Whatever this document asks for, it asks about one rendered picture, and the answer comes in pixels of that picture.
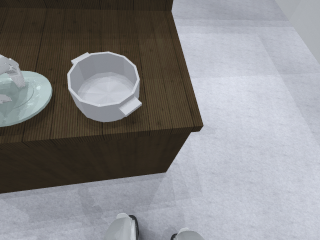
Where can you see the table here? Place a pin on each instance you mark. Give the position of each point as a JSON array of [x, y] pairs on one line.
[[60, 146]]

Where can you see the robot right shin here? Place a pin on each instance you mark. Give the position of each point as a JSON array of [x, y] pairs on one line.
[[182, 230]]

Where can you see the lid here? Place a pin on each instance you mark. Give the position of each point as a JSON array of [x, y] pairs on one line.
[[28, 101]]

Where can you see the left robot foot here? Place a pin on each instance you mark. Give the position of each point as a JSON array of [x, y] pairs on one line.
[[136, 226]]

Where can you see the knob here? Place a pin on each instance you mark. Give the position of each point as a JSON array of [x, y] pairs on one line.
[[8, 88]]

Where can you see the pot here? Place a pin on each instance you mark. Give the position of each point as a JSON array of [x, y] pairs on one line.
[[105, 86]]

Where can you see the robot left hand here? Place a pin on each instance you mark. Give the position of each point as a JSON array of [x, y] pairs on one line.
[[11, 67]]

